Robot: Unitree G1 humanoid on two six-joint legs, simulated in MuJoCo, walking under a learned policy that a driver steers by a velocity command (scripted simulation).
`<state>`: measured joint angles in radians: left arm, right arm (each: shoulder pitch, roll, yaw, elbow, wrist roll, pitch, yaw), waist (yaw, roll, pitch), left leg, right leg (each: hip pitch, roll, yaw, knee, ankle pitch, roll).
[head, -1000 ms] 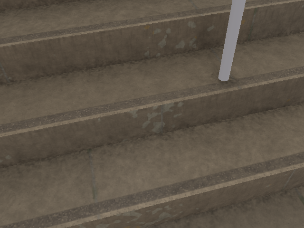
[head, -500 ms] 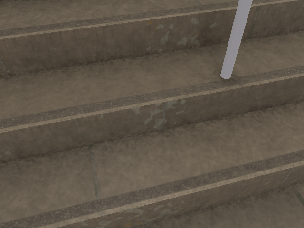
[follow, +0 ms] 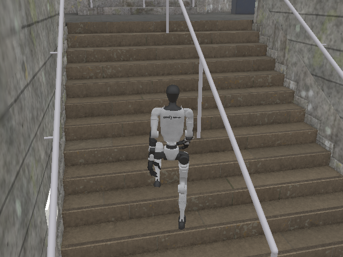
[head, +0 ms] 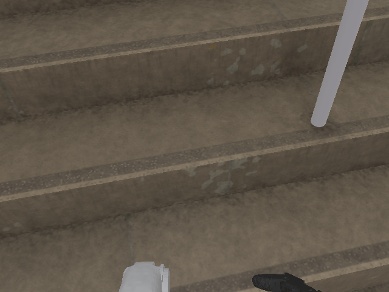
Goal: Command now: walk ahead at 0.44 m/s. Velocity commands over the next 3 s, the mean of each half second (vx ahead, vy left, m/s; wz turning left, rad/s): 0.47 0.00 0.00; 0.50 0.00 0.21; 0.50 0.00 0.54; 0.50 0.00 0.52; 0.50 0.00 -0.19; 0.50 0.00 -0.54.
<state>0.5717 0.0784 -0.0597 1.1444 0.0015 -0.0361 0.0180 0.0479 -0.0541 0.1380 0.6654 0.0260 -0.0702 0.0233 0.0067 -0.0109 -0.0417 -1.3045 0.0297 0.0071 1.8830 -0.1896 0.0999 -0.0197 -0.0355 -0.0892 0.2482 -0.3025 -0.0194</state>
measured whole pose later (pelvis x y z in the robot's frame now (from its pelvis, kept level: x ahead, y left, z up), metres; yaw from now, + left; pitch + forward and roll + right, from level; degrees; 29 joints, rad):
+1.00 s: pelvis +0.51 -0.01 +0.32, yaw +7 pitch +2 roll -1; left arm 0.47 0.05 -0.07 1.08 0.04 -0.07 0.01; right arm 0.10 -0.04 0.10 0.73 0.01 0.00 0.00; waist 0.02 0.07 -0.09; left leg -1.40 0.04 -0.06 2.04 0.08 0.09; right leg -0.18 -0.05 -0.28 0.50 -0.34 -0.03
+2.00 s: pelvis +1.01 +0.24 +0.64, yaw +42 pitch +3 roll -1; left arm 0.48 0.18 0.02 1.04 0.03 -0.05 0.01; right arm 0.04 -0.16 0.02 0.59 0.01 -0.05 0.03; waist 0.02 0.03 -0.07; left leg -1.11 0.01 -0.14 1.72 0.00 0.07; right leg -0.28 -0.06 -0.20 0.61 -0.37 -0.02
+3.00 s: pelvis +1.40 +0.56 +0.85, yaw +12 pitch +8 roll +5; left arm 0.56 0.08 -0.02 0.98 0.00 -0.02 0.04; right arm -0.13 -0.03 0.15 0.46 -0.03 -0.13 0.02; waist 0.07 -0.02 -0.04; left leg -1.00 0.01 0.15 1.23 -0.40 0.07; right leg -0.08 0.02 0.30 0.25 -0.15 -0.11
